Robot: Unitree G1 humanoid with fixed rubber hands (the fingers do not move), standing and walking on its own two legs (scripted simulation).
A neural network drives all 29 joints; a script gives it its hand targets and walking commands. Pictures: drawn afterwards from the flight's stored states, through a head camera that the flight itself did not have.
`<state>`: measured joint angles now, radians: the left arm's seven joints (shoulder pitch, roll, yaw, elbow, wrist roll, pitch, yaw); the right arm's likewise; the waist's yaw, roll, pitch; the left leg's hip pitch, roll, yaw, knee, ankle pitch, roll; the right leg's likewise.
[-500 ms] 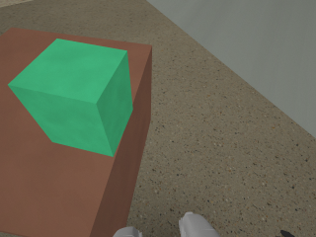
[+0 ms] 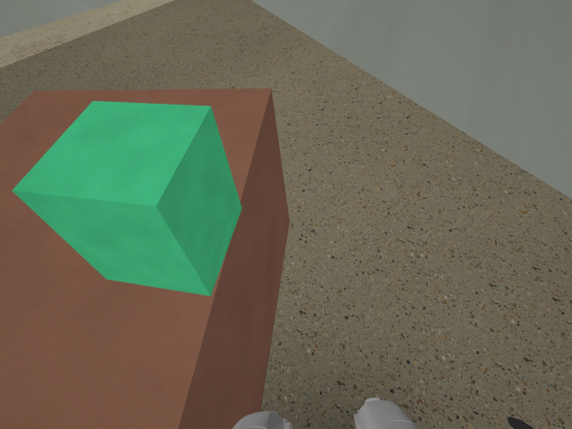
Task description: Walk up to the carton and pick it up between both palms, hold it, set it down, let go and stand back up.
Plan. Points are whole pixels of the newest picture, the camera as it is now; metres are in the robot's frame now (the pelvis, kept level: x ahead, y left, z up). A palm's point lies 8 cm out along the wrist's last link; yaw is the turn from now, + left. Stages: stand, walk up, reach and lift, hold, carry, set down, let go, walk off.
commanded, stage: walk up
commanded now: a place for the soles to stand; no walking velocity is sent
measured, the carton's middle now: (153, 201) +0.46 +0.26 +0.04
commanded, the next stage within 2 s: none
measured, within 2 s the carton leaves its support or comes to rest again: neither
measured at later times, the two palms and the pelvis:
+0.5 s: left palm out of the picture +0.05 +0.28 -0.09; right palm out of the picture +0.07 -0.33 -0.12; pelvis -0.01 -0.03 +0.00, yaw -1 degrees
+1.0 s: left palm out of the picture +0.05 +0.30 -0.11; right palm out of the picture +0.06 -0.33 -0.11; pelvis -0.01 -0.02 +0.00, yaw -3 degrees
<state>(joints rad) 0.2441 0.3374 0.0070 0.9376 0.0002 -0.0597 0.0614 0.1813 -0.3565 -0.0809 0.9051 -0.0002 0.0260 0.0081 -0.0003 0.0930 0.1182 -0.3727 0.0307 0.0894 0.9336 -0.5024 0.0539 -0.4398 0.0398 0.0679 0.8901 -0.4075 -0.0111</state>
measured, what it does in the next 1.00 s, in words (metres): steps on the spot: right foot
